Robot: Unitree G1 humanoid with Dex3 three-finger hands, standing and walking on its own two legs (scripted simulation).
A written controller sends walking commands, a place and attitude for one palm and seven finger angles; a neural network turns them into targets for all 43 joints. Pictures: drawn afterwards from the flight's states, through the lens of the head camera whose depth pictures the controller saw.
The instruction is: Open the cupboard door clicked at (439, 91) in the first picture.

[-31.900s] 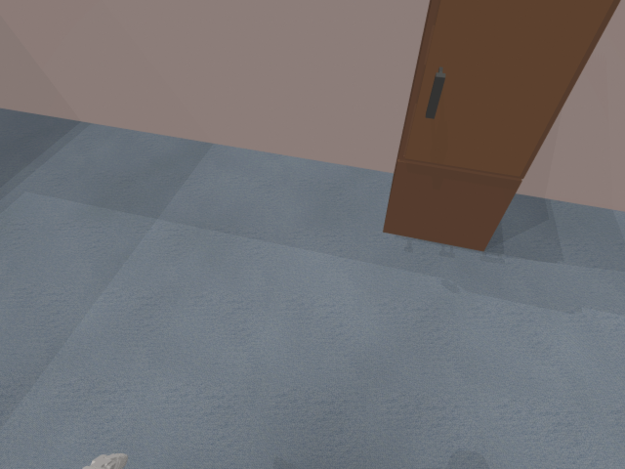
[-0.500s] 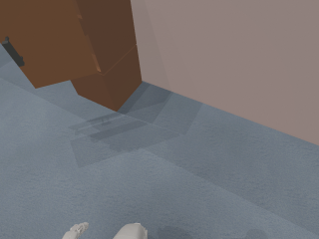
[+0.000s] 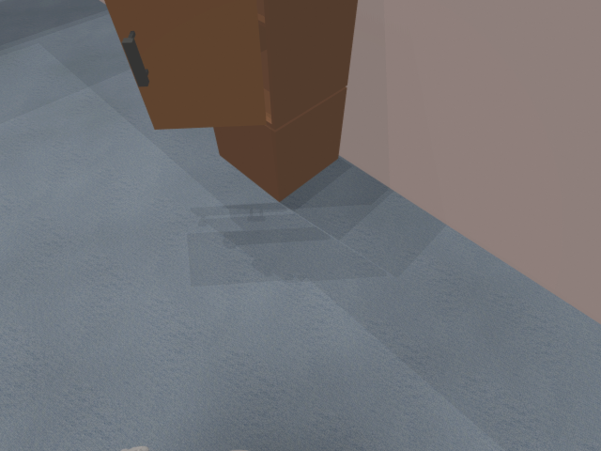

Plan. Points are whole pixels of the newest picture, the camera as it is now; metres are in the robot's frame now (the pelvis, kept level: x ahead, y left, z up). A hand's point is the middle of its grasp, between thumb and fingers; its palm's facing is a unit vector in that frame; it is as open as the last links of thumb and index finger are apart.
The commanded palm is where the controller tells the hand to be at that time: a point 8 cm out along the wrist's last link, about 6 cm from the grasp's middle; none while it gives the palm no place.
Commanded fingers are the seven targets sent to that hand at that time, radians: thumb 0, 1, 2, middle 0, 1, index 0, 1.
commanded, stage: take the last steps up to it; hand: left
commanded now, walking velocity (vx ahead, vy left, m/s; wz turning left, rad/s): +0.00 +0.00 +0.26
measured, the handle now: (137, 58) +1.05 +0.53 -0.07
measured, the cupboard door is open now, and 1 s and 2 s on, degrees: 49 49 49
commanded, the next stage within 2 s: come to a stop and stand still in 1.58 s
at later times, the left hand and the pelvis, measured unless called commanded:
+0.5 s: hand out of the picture +0.00 +0.24 -0.18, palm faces +0.22 -0.96 -0.20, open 7.4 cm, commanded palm none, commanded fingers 0.00 0.90 0.90 -0.20 -0.30 -0.20 -0.30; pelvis +0.04 +0.04 +0.00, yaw +9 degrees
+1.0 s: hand (149, 388) +0.21 +0.26 -0.15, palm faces +0.28 -0.94 -0.21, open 7.1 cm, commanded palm none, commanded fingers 0.00 0.90 0.90 -0.20 -0.30 -0.20 -0.30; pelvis +0.21 +0.07 +0.01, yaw +13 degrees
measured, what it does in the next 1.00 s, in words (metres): walks ahead: right foot, then left foot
